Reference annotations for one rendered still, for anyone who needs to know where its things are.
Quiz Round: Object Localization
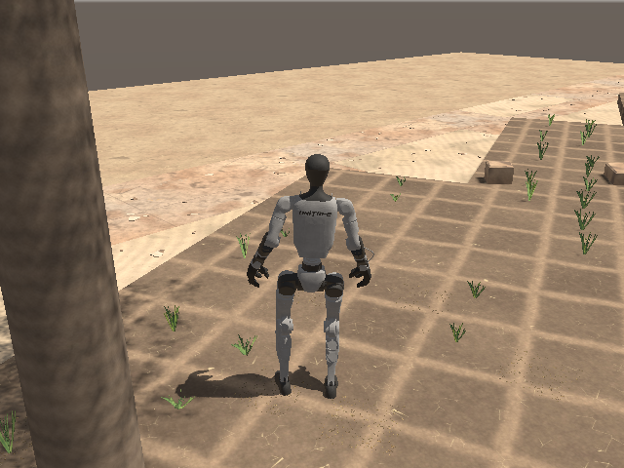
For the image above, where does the left robot upper arm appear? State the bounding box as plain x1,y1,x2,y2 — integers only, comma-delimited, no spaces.
264,195,295,249

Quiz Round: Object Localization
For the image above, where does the robot right forearm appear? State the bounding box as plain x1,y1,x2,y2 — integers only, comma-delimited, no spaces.
351,236,370,271

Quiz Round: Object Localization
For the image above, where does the left robot hand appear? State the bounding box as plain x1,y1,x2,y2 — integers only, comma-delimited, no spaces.
247,264,269,288

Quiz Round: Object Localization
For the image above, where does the right robot upper arm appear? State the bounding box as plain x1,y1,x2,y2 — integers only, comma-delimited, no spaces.
336,198,361,251

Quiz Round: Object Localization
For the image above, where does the right robot shin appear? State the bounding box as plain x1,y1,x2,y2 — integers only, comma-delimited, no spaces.
326,321,339,386

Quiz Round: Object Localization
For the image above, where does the robot left forearm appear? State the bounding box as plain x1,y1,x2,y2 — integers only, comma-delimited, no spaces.
251,232,273,269

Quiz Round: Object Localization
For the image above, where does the robot left foot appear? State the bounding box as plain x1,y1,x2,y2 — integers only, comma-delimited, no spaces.
274,370,292,396

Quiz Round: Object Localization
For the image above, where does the right robot hand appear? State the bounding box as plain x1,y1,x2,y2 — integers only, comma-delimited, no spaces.
349,267,371,288

